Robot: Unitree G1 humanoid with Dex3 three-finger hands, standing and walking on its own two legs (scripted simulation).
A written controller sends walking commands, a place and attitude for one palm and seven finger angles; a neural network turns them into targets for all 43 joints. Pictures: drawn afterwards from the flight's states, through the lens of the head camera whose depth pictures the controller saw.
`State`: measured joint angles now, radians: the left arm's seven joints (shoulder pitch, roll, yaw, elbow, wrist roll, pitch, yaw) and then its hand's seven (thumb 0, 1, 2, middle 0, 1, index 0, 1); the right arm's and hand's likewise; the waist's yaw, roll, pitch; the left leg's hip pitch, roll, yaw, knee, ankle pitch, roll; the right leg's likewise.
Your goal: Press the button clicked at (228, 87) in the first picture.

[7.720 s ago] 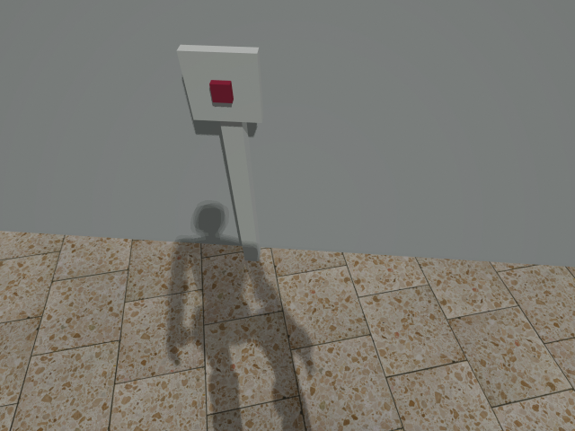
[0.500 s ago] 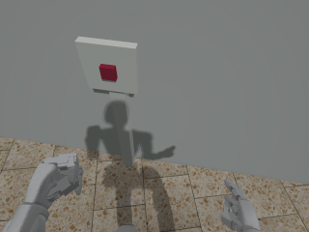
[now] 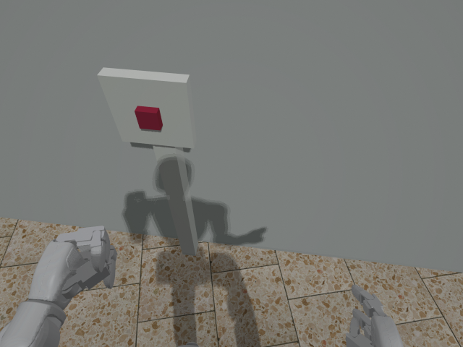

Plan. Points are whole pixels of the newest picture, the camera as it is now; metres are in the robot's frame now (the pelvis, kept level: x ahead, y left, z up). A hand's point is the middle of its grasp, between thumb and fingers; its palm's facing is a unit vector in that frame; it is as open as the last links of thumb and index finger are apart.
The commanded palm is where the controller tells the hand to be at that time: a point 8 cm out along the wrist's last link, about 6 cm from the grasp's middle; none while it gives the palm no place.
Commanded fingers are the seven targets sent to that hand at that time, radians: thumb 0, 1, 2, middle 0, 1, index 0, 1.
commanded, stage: raise the hand and make a fist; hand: left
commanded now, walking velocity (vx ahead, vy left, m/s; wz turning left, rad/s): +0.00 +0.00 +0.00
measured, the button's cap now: (149, 117) +0.55 +0.21 +0.08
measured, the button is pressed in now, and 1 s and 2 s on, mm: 0 0 0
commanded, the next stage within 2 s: aim a knuckle at the button in 0.12 s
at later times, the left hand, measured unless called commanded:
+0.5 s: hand (120, 240) +0.27 +0.19 +0.07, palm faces -0.08 -1.00 -0.03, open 3.1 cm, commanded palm +0.25 +0.25 +0.07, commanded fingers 0.00 0.90 0.90 -1.30 -1.50 -1.30 -1.50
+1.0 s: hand (135, 195) +0.36 +0.20 +0.06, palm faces -0.07 -1.00 -0.02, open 3.1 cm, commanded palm +0.35 +0.25 +0.06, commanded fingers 0.00 0.90 0.90 -1.30 -1.50 -1.30 -1.50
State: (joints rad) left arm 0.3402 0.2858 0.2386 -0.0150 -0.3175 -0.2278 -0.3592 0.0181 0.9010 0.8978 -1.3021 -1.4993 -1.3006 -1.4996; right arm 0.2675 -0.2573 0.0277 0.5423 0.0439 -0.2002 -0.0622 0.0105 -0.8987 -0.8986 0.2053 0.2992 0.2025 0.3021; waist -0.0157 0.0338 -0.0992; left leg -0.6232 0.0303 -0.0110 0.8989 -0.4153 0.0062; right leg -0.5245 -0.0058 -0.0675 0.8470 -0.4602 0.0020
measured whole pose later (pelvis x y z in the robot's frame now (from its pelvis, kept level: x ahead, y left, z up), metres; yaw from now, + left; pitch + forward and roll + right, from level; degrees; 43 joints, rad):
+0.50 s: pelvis -0.01 -0.01 +0.00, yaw +0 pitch +8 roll -2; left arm 0.08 0.30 0.23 0.20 -0.30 -0.24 -0.37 0.02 0.90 0.90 -1.30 -1.50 -1.30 -1.50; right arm 0.24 -0.25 0.05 0.59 0.04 -0.20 -0.08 0.01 -0.90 -0.90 0.21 0.30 0.20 0.30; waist -0.01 0.04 -0.08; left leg -0.65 0.03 -0.02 0.90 -0.40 0.00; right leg -0.55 -0.01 -0.08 0.86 -0.46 -0.01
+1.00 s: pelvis +0.00 +0.00 +0.00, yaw -1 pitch +12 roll -1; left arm -0.30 0.35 0.29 0.61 -0.24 -0.30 -0.35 0.02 0.90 0.90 -1.30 -1.50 -1.30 -1.50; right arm 0.28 -0.26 0.03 0.62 0.04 -0.10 -0.06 0.01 -0.90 -0.90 0.21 0.30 0.20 0.30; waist -0.05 0.02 -0.08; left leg -0.70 0.03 0.01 0.90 -0.40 0.00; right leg -0.62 -0.01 -0.05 0.88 -0.45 0.00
